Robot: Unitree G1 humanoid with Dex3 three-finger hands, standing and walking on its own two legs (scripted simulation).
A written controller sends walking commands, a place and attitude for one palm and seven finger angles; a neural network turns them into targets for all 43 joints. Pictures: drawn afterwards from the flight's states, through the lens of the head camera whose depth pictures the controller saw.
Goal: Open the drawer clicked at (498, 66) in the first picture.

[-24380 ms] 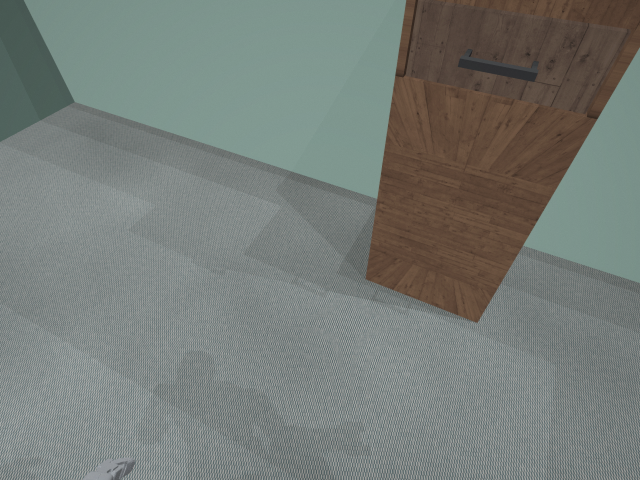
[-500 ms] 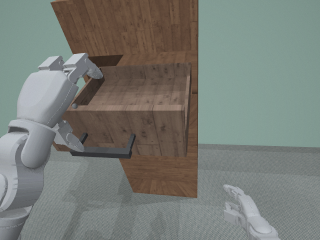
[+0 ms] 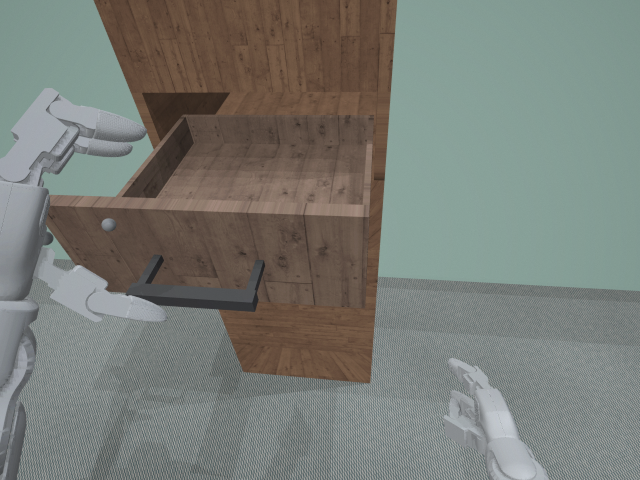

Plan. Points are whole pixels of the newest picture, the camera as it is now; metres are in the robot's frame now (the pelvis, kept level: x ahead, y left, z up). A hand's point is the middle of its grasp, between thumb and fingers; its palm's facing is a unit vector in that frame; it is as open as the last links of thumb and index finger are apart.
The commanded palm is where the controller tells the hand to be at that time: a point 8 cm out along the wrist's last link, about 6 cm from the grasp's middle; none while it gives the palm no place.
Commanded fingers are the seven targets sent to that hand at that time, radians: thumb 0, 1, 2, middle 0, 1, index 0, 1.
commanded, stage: draw the hand back to the body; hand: left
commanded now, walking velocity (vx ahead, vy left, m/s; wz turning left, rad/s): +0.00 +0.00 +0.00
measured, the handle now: (199, 282) +0.29 +0.19 +0.14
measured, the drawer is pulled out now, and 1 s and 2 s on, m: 0.30 0.30 0.30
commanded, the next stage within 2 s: step back with the hand held close in 0.86 s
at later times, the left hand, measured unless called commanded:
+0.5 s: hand (49, 167) +0.23 +0.22 +0.33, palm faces +0.52 -0.78 -0.36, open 10.1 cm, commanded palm +0.18 +0.29 +0.33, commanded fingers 0.00 0.65 0.80 -0.22 -0.46 -0.22 -0.46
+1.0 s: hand (26, 160) +0.22 +0.23 +0.34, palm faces +0.59 -0.75 -0.30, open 7.4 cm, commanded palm +0.17 +0.28 +0.33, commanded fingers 0.00 0.90 0.90 -0.20 -0.30 -0.20 -0.30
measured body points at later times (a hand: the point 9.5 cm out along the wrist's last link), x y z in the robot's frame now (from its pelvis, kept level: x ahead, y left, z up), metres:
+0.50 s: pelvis +0.05 +0.01 +0.00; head +0.03 -0.01 +0.45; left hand +0.19 +0.26 +0.35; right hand +0.23 -0.21 -0.09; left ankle +0.06 +0.10 -0.74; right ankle +0.01 -0.09 -0.74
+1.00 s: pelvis +0.04 +0.00 +0.00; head +0.02 -0.03 +0.45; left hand +0.19 +0.27 +0.35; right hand +0.24 -0.21 -0.08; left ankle +0.06 +0.10 -0.74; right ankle +0.01 -0.09 -0.74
